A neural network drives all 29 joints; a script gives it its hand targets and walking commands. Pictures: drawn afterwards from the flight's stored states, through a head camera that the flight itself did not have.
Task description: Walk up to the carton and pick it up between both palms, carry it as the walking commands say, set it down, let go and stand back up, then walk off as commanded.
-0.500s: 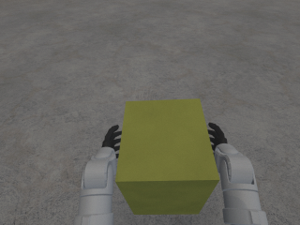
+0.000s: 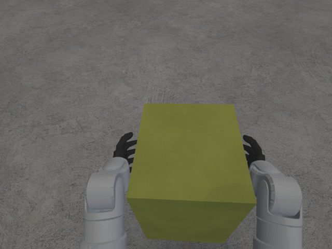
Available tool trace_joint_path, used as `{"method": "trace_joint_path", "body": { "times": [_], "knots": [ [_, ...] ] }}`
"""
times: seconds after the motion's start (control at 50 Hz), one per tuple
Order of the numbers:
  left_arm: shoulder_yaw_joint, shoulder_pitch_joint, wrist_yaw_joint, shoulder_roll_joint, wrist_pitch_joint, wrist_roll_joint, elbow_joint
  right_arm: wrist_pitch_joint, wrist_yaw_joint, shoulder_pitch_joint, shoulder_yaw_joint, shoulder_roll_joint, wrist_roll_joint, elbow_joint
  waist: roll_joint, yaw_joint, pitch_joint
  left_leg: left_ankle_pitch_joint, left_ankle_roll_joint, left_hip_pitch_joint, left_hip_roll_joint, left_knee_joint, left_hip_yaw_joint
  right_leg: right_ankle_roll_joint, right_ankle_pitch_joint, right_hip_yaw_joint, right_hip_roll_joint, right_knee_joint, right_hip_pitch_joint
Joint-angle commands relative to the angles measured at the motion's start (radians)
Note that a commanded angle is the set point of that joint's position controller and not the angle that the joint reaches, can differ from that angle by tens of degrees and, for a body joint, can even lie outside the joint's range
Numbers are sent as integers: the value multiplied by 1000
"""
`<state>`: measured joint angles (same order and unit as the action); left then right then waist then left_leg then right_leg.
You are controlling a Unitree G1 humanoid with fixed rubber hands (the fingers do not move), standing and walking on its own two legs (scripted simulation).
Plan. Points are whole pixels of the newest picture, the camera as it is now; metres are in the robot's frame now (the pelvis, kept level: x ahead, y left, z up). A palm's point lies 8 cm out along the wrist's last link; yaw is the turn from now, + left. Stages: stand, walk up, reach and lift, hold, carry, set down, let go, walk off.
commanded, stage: carry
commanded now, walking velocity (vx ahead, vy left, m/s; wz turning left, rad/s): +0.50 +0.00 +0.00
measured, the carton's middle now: (186, 177) +0.28 -0.01 +0.01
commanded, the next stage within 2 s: none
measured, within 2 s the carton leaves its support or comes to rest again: neither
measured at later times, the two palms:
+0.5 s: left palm (122, 78) +0.58 +0.19 +0.08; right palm (214, 77) +0.56 -0.10 +0.09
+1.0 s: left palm (129, 52) +0.73 +0.19 +0.08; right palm (208, 50) +0.74 -0.10 +0.08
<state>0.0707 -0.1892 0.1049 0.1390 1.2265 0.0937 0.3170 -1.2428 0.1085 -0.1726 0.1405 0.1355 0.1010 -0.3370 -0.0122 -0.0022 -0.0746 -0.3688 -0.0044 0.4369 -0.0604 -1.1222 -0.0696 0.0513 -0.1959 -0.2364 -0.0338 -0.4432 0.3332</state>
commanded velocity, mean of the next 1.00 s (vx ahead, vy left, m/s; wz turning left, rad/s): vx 0.12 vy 0.00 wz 0.00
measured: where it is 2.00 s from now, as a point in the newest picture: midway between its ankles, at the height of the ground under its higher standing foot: (166, 204)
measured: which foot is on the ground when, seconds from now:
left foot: up 0.00-0.26, down 0.28-1.00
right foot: down 0.00-0.30, up 0.32-0.64, down 0.66-1.00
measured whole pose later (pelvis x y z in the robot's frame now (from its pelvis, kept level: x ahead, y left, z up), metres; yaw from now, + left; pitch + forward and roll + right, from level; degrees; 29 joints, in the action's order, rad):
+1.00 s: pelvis +0.46 +0.04 +0.00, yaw +1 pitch +6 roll -1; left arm 0.08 -0.16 0.09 0.13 1.19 0.09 0.35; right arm -1.22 0.10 -0.18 0.11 0.14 0.12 -0.35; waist -0.02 0.00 -0.10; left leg -0.38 0.01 0.09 -0.05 -0.48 -0.16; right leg 0.04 -0.20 -0.22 -0.04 -0.54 0.38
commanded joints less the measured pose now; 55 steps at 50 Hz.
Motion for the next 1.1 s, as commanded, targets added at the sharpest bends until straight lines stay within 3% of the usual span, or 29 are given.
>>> {"method": "trace_joint_path", "body": {
  "times": [0.0,0.08,0.16,0.2,0.24,0.26,0.28,0.3,0.32,0.34,0.36,0.4,0.44,0.54,0.58,0.62,0.64,0.66,0.68,0.7,0.74,0.78,0.84,0.86,0.9,0.96,0.98,1.0,1.08],
  "knots": [
    [-651,-432,-250,951,-13,-380,59,24,-283,-534,-746,905,-420,-105,99,-21,-235,49,16,196,-57,126,21,101,17,335,-314,275,-344],
    [-655,-414,-263,911,-12,-397,70,34,-260,-482,-728,899,-377,-82,165,-15,-176,175,18,72,-14,439,-72,75,116,153,-232,304,-287],
    [-652,-390,-267,885,-3,-386,63,26,-254,-469,-728,889,-362,-74,182,-19,-139,293,8,15,24,568,-139,55,225,98,-223,258,-329],
    [-654,-394,-266,875,2,-380,58,18,-259,-462,-729,889,-361,-56,170,-11,-137,319,-1,-58,24,647,-157,31,236,69,-222,184,-335],
    [-656,-395,-266,867,10,-367,48,13,-265,-431,-722,878,-360,-24,89,10,-229,224,-28,-348,58,689,-206,-15,249,1,-150,-52,-233],
    [-654,-395,-269,858,15,-357,31,11,-269,-413,-708,865,-351,-7,20,32,-269,175,-58,-539,-38,702,-67,-52,194,-7,-122,-257,-64],
    [-658,-415,-268,865,21,-363,34,15,-273,-402,-684,856,-336,42,-214,37,-323,241,-184,-701,-284,818,357,-92,-67,-4,5,-561,198],
    [-662,-425,-271,864,19,-366,33,24,-272,-434,-691,865,-349,12,-259,21,-333,420,-239,-738,-385,876,515,-82,-314,116,26,-719,332],
    [-678,-436,-268,881,9,-367,37,33,-273,-470,-692,878,-359,-31,-165,12,-342,591,-224,-691,-376,833,414,-71,-305,192,-32,-779,326],
    [-686,-454,-266,917,-3,-379,50,43,-276,-499,-701,908,-372,-58,-97,9,-339,724,-206,-645,-348,812,312,-71,-265,216,-61,-790,309],
    [-685,-468,-262,941,-15,-384,73,50,-282,-519,-712,930,-390,-89,-54,6,-325,758,-173,-589,-316,825,214,-78,-211,232,-84,-738,280],
    [-680,-452,-252,955,-33,-386,101,56,-288,-511,-720,945,-409,-117,-83,2,-325,781,-127,-560,-256,839,82,-90,-141,206,-85,-595,227],
    [-680,-399,-239,943,-38,-371,98,57,-291,-484,-718,920,-407,-129,-102,-2,-313,856,-118,-551,-218,843,6,-93,-88,165,-58,-468,188],
    [-690,-357,-229,910,-26,-352,94,43,-298,-419,-707,871,-383,-102,-152,6,-280,1005,-92,-561,-170,791,-108,-83,60,72,3,-153,113],
    [-690,-361,-237,899,-16,-358,86,38,-295,-406,-703,858,-370,-88,-145,11,-276,947,-78,-554,-163,742,-112,-76,132,45,5,-71,60],
    [-684,-372,-249,895,-6,-365,69,33,-292,-421,-700,842,-361,-74,-83,-3,-266,792,-32,-481,-134,661,-134,-70,326,38,-18,75,-70],
    [-677,-378,-255,889,-1,-366,58,30,-291,-425,-697,836,-355,-59,-55,-1,-274,651,-4,-398,-121,627,-123,-52,490,84,-75,46,-162],
    [-668,-390,-260,879,4,-359,39,24,-289,-433,-691,827,-349,-47,-1,4,-291,466,17,-298,-86,584,-114,-12,782,169,-167,-14,-257],
    [-647,-379,-266,888,2,-348,-5,20,-282,-452,-698,832,-350,-47,59,1,-311,285,36,-211,-69,577,-71,60,934,242,-242,-62,-362],
    [-640,-350,-270,895,-1,-349,-21,17,-280,-465,-726,844,-362,-68,133,-1,-323,125,37,-183,-54,569,-46,85,951,299,-267,-55,-389],
    [-635,-357,-271,905,-6,-349,-29,15,-282,-480,-744,861,-370,-64,131,6,-331,90,26,-215,-53,643,-35,67,904,268,-247,-47,-367],
    [-629,-375,-268,913,-13,-352,-17,22,-281,-520,-750,873,-382,-85,120,5,-324,276,26,-274,-66,716,-45,17,857,199,-193,-83,-326],
    [-639,-371,-257,900,-22,-354,27,30,-278,-510,-749,877,-394,-103,22,4,-373,676,12,-380,-100,652,-39,5,735,150,-145,-134,-264],
    [-642,-367,-255,894,-23,-354,40,31,-277,-495,-747,879,-392,-102,8,4,-385,743,8,-386,-103,626,-39,7,721,139,-136,-144,-259],
    [-653,-367,-254,892,-24,-357,61,33,-273,-472,-744,882,-389,-102,22,5,-392,692,10,-352,-85,601,-47,20,783,137,-135,-144,-285],
    [-666,-364,-253,897,-25,-360,75,36,-270,-456,-744,878,-391,-113,73,7,-373,422,14,-269,-40,689,-57,42,963,159,-158,-134,-364],
    [-667,-354,-253,895,-24,-358,71,36,-270,-453,-743,873,-391,-113,74,6,-364,410,14,-271,-34,733,-59,40,960,157,-155,-137,-367],
    [-667,-343,-252,891,-25,-356,66,36,-271,-450,-742,868,-390,-111,57,5,-354,474,11,-295,-37,763,-61,33,910,146,-143,-142,-346],
    [-677,-346,-249,874,-27,-363,75,38,-273,-422,-733,858,-382,-88,-69,6,-310,1039,3,-482,-88,651,-64,-18,476,34,-40,-132,-121]
  ]
}}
